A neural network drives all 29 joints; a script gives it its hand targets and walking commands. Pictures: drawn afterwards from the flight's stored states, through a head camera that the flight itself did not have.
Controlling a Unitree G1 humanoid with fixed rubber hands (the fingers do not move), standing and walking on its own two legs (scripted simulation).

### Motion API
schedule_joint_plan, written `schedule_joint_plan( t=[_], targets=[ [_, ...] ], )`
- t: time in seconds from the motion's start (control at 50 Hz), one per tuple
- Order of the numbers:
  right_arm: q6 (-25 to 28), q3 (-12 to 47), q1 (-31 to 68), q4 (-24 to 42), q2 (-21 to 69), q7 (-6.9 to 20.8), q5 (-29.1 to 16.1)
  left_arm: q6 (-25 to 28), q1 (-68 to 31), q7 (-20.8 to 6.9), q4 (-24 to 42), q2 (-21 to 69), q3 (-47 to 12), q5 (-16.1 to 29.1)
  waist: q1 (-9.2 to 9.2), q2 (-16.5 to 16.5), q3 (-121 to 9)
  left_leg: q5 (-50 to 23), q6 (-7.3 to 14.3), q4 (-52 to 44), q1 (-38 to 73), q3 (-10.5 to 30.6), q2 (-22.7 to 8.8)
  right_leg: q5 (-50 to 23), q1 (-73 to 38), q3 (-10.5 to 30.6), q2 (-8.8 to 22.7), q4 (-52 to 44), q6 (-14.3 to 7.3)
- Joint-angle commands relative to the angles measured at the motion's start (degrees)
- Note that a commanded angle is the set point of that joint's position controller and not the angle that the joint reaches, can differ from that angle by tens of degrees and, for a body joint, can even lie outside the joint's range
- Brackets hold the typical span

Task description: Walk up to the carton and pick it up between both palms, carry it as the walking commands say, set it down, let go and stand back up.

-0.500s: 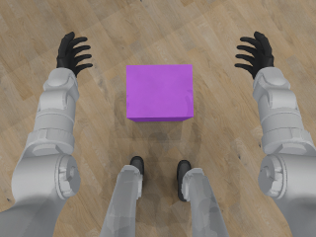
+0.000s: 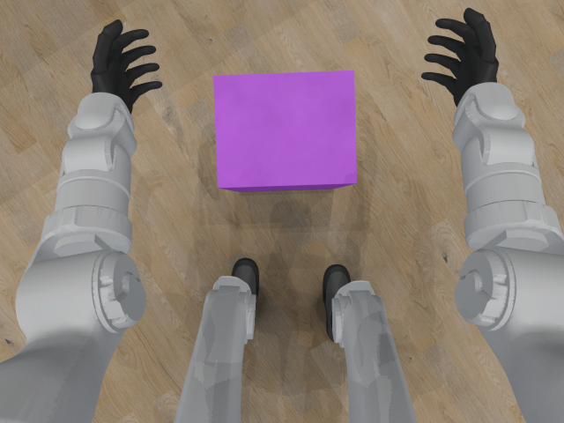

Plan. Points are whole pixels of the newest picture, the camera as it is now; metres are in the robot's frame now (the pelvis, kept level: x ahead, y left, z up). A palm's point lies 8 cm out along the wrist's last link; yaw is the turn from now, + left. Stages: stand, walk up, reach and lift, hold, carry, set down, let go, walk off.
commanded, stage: reach and lift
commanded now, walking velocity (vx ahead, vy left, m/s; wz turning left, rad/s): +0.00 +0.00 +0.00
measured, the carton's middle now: (285, 143) +0.51 +0.03 -0.47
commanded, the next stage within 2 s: none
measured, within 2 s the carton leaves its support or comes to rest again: neither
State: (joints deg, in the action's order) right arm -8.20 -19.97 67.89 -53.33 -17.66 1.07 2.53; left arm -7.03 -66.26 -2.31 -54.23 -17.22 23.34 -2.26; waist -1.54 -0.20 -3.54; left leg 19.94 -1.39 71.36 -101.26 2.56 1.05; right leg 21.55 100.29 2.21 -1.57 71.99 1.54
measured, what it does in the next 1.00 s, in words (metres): lowers itself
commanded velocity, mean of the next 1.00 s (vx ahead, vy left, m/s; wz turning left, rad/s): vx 0.00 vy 0.00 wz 0.00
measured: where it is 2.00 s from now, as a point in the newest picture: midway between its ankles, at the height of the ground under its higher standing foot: (290, 315)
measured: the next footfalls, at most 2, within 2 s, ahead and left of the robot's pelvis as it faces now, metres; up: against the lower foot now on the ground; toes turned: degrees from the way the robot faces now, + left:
none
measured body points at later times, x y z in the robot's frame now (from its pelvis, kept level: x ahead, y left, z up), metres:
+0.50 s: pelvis -0.02 +0.00 -0.14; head +0.34 +0.01 +0.13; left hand +0.53 +0.23 -0.30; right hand +0.54 -0.20 -0.29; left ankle +0.08 +0.13 -0.58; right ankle +0.07 -0.13 -0.58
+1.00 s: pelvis -0.05 +0.00 -0.23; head +0.34 +0.01 -0.03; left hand +0.51 +0.22 -0.43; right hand +0.53 -0.20 -0.42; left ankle +0.08 +0.13 -0.58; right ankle +0.07 -0.12 -0.58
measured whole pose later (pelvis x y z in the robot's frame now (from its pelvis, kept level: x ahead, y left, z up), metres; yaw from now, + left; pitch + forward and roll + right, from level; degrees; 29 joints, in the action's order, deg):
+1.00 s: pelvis -0.05 +0.00 -0.23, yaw -1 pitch +33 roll +0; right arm -6.0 -2.9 89.2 -61.5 -28.1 -5.5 -15.1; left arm -4.7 -87.5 6.4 -62.6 -25.2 8.8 12.7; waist -1.8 0.0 31.2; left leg 29.3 -2.0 122.5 -126.5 2.0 1.1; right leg 32.4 125.0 1.4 -2.7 123.9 2.2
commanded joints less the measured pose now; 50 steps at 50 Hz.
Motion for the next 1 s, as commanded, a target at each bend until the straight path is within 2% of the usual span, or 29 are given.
schedule_joint_plan(
  t=[0.0,0.08,0.1,0.12,0.14,0.18,0.22,0.26,0.28,0.32,0.34,0.38,0.4,0.42,0.44,0.5,0.54,0.56,0.58,0.64,0.66,0.68,0.7,0.74,0.78,0.8,0.84,0.9,0.98],
  targets=[
    [0.6,-0.5,17.4,7.2,-8.9,-1.0,-0.2,0.5,-15.7,1.3,6.5,-8.9,-1.0,1.2,0.54,2.2,-56.7,-13.2,-1.5,4.5,26.2,-6.0,2.6,-12.3,-23.7,-6.1,-2.7,4.0,2.0],
    [-0.1,-0.2,18.6,6.7,-12.7,-2.1,-2.3,-0.4,-18.4,3.4,6.6,-12.7,-1.9,1.6,-0.75,-0.2,-64.3,-11.7,-2.0,10.2,28.5,-7.3,2.3,-8.7,-21.3,-7.3,-3.0,9.7,2.3],
    [-0.4,1.6,19.8,7.0,-12.1,-2.0,-3.5,-0.8,-19.4,3.6,7.7,-10.9,-3.1,3.5,-0.46,1.2,-65.9,-11.5,-1.9,11.0,28.5,-7.1,2.5,-8.2,-20.9,-7.7,-3.2,10.7,2.1],
    [-0.6,1.3,21.2,8.8,-13.7,-2.3,-4.0,-1.0,-20.8,4.3,9.4,-12.2,-3.1,2.8,-0.67,-0.7,-69.4,-11.3,-2.1,12.7,29.7,-7.9,2.5,-7.8,-21.3,-7.7,-3.3,12.0,2.1],
    [-0.8,2.8,21.8,10.2,-13.1,-2.4,-5.7,-1.2,-20.6,4.7,11.0,-12.3,-3.8,4.2,-1.35,0.2,-73.3,-13.3,-1.8,14.7,30.7,-7.9,2.5,-10.1,-23.1,-7.3,-3.4,13.4,1.9],
    [-1.0,4.9,23.0,9.1,-12.8,-2.5,-7.5,-1.5,-21.0,4.8,7.6,-11.6,-5.7,6.6,-0.34,1.9,-69.9,-7.7,-1.3,16.3,23.8,-7.9,2.0,-6.8,-22.2,-7.0,-2.9,15.0,1.7],
    [-1.2,5.4,23.6,12.1,-14.3,-2.8,-9.0,-1.9,-23.2,5.4,13.2,-11.9,-7.2,7.8,-0.28,0.7,-75.1,-10.3,-1.3,18.3,28.7,-7.1,2.1,-7.8,-21.0,-7.4,-2.9,17.3,1.4],
    [-1.0,5.9,21.1,7.1,-14.2,-2.7,-8.6,-1.6,-22.2,5.8,11.4,-11.2,-7.9,8.0,-0.08,-1.2,-69.8,-12.3,-1.6,20.5,27.1,-6.5,1.6,-7.4,-14.6,-7.2,-2.9,19.6,1.2],
    [-1.0,7.1,21.8,6.1,-13.5,-2.6,-9.1,-1.3,-22.9,5.7,9.8,-11.8,-7.1,7.9,-0.81,0.5,-68.7,-10.6,-1.5,21.9,25.1,-6.3,1.5,-6.1,-13.5,-6.8,-2.6,20.2,1.1],
    [-0.3,5.8,23.6,6.7,-15.6,-3.0,-8.6,-1.2,-23.7,6.1,9.6,-11.8,-7.5,8.2,1.24,1.0,-68.8,-9.5,-1.4,23.1,22.4,-6.3,1.5,-7.4,-15.3,-6.8,-2.2,21.9,1.5],
    [0.2,7.0,22.6,7.2,-14.2,-3.0,-10.0,-0.8,-21.9,6.2,9.9,-12.3,-7.6,8.3,-0.68,1.1,-69.0,-12.3,-1.3,24.5,23.0,-6.3,1.4,-9.5,-15.0,-6.5,-2.3,23.5,1.7],
    [0.6,6.3,19.9,3.3,-15.0,-3.4,-8.6,-0.4,-20.1,6.2,6.2,-10.6,-8.4,8.8,1.04,0.5,-66.1,-14.8,-1.5,26.9,22.7,-6.0,1.4,-10.4,-11.0,-6.6,-2.3,25.6,1.8],
    [1.0,7.5,20.1,4.4,-14.1,-3.5,-9.5,0.1,-19.7,6.3,7.1,-11.4,-7.6,8.2,-0.33,0.4,-66.8,-15.4,-1.3,28.0,22.4,-6.5,1.4,-11.2,-11.3,-6.4,-2.1,26.3,1.9],
    [1.5,6.3,20.9,1.4,-15.6,-3.6,-8.7,0.2,-19.3,6.4,2.9,-10.4,-8.4,8.2,0.41,-1.2,-61.9,-11.6,-1.7,28.0,18.5,-6.3,1.1,-7.8,-8.3,-6.7,-2.0,27.4,2.0],
    [2.1,7.7,21.5,4.5,-13.9,-3.7,-9.8,0.9,-19.1,6.4,4.3,-11.5,-7.8,7.8,-0.87,0.6,-62.4,-13.1,-1.3,28.8,19.2,-6.3,1.1,-8.8,-8.4,-6.5,-1.7,27.4,2.2],
    [3.3,8.2,18.1,0.9,-13.0,-3.6,-9.5,2.3,-17.8,6.7,4.3,-11.1,-6.4,6.9,-0.97,0.7,-59.2,-17.5,-1.6,31.9,16.7,-6.2,1.2,-12.2,-5.0,-5.8,-1.6,30.3,2.5],
    [3.7,9.1,19.3,0.1,-12.1,-3.6,-9.9,2.8,-18.2,6.6,2.2,-11.0,-8.0,8.0,-0.22,1.3,-58.0,-16.9,-1.5,33.5,15.2,-5.6,0.7,-12.4,-4.7,-5.5,-1.3,32.0,2.7],
    [3.7,9.6,19.9,-3.8,-11.7,-3.6,-10.6,2.9,-19.2,6.5,-0.6,-11.0,-7.6,7.3,-1.07,0.7,-50.8,-10.8,-1.5,33.3,9.2,-6.1,0.5,-7.3,-0.8,-5.2,-0.9,31.9,2.4],
    [3.9,9.4,21.0,-2.5,-12.2,-3.4,-10.1,2.9,-20.3,6.3,0.6,-10.7,-8.7,8.1,0.33,1.9,-52.2,-12.0,-1.6,33.6,10.4,-5.4,0.4,-8.2,-1.5,-5.7,-0.7,32.8,2.6],
    [5.0,9.4,24.6,2.5,-14.1,-4.5,-11.1,4.1,-22.9,6.7,3.5,-11.8,-9.2,9.6,0.92,1.3,-57.4,-17.1,-1.4,37.7,15.2,-5.3,0.3,-10.8,-1.4,-5.4,-0.7,35.1,2.5],
    [5.0,11.0,25.1,2.6,-13.4,-4.7,-12.0,4.2,-23.9,6.9,4.7,-13.2,-9.2,9.7,-0.62,1.5,-60.5,-17.4,-1.3,37.9,16.5,-5.3,0.4,-11.7,-3.9,-5.5,-0.6,36.3,2.6],
    [4.9,10.4,26.3,-1.5,-15.0,-5.0,-11.9,3.9,-24.8,7.0,0.3,-11.6,-10.6,10.4,0.04,-0.5,-53.6,-11.5,-1.8,38.6,11.3,-6.0,-0.1,-6.4,-0.8,-5.0,-0.3,36.1,2.0],
    [4.5,9.9,27.5,-2.1,-16.0,-5.1,-11.7,3.5,-25.9,7.1,-0.5,-13.2,-10.9,10.7,0.96,0.7,-56.3,-10.1,-1.8,38.8,13.2,-5.2,-0.1,-5.7,-2.8,-5.6,0.1,37.4,2.3],
    [4.6,11.8,28.1,-1.1,-15.6,-5.6,-12.8,3.4,-25.4,7.3,-1.0,-12.7,-11.9,12.2,0.4,1.9,-57.3,-11.5,-1.9,40.2,14.2,-5.4,-0.2,-6.5,-4.1,-5.4,0.1,38.2,2.4],
    [4.8,12.5,28.6,-1.9,-15.3,-5.8,-13.7,3.9,-27.2,7.6,-0.8,-12.9,-12.7,12.9,0.27,0.5,-57.2,-12.0,-1.9,41.3,16.1,-5.5,-0.4,-6.3,-3.0,-5.4,0.1,39.3,2.0],
    [4.7,12.7,29.9,-3.5,-16.4,-5.9,-13.5,3.9,-28.6,7.6,-2.5,-14.5,-12.2,13.2,1.3,2.1,-54.3,-7.2,-1.8,41.4,12.2,-5.3,-0.6,-3.8,-3.8,-5.3,0.3,39.3,1.8],
    [4.3,14.2,32.8,-3.5,-16.0,-6.2,-15.2,3.9,-30.6,8.1,-3.6,-15.6,-12.4,13.3,-1.34,1.4,-53.8,-6.3,-1.4,41.7,11.9,-5.1,-0.7,-2.3,-2.7,-5.1,0.3,40.4,1.7],
    [4.0,15.9,37.2,-2.4,-17.5,-6.2,-17.4,4.1,-35.0,8.7,-2.4,-17.9,-12.8,14.0,-2.48,1.4,-55.6,-5.1,-1.4,43.3,14.5,-5.6,-1.1,-0.7,-4.9,-5.1,0.7,41.9,1.6],
    [3.2,17.9,44.3,3.1,-20.1,-7.6,-20.2,3.5,-42.2,9.6,2.5,-19.5,-15.3,17.6,-1.26,1.9,-70.9,-6.5,-1.1,44.9,22.1,-5.3,-1.4,-3.3,-16.3,-5.4,1.0,43.8,1.0]
  ],
)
